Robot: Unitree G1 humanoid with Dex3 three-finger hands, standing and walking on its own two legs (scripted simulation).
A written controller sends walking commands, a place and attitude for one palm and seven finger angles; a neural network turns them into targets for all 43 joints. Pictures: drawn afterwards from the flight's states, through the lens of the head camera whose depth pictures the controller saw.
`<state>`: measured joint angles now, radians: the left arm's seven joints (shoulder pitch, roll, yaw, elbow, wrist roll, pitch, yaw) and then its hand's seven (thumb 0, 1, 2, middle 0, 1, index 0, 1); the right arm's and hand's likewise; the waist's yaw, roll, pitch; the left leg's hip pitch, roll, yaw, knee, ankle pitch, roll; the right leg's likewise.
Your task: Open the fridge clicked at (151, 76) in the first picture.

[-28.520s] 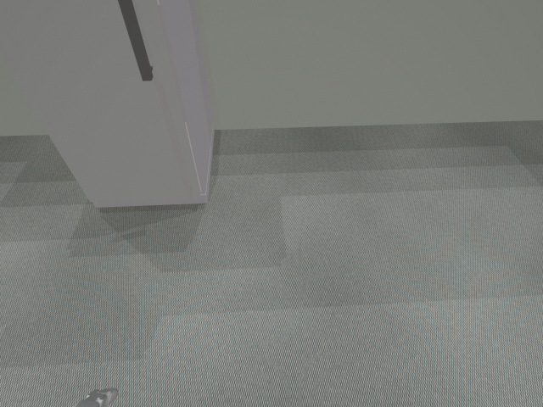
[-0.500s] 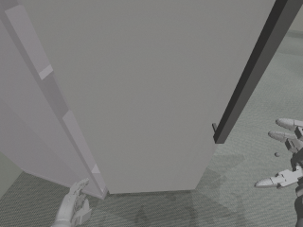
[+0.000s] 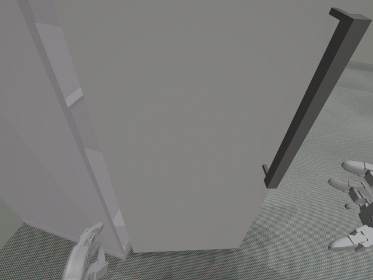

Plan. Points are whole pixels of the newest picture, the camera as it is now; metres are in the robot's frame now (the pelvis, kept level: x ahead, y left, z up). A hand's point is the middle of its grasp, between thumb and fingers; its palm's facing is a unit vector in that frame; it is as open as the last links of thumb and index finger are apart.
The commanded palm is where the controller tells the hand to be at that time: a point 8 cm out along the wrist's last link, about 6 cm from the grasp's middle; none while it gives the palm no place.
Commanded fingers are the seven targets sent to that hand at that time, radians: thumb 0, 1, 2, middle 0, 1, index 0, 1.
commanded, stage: draw the hand back to the body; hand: right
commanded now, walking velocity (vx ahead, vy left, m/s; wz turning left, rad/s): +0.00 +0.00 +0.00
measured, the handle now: (295, 118) +0.41 -0.22 +0.18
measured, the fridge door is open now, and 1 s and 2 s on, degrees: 70 70 70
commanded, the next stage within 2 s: step back with the hand held close in 1.30 s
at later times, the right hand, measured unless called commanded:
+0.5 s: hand (368, 218) +0.20 -0.29 +0.14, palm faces +0.46 +0.82 -0.34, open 12.9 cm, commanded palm +0.16 -0.32 +0.17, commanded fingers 0.00 -0.17 -0.55 0.22 0.73 0.22 0.73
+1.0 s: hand out of the picture +0.21 -0.29 +0.17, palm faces +0.46 +0.81 -0.37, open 8.1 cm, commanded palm +0.16 -0.32 +0.19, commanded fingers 0.00 -0.90 -0.90 0.20 0.30 0.20 0.30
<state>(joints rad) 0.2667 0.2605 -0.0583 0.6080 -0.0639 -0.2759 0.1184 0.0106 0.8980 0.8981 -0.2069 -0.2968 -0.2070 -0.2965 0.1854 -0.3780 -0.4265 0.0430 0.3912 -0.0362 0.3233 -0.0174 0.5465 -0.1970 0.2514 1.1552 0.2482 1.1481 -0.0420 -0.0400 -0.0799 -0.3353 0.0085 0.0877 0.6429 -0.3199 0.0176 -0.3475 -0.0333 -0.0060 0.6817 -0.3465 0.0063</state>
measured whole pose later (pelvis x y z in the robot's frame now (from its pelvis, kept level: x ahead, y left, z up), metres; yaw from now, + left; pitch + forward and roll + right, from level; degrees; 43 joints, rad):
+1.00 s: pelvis +0.02 -0.02 +0.02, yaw +1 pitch -5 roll +1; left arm 0.20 0.23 -0.02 0.65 0.01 -0.15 0.07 0.01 0.90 0.90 -0.21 -0.30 -0.21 -0.30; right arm 0.45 -0.36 -0.35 -0.37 0.08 -0.07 -0.10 0.00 -0.72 -0.81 0.21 0.41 0.21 0.40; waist -0.08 -0.04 0.01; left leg -0.09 0.03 0.06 0.41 -0.24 -0.01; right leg -0.09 0.00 -0.04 0.44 -0.27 -0.02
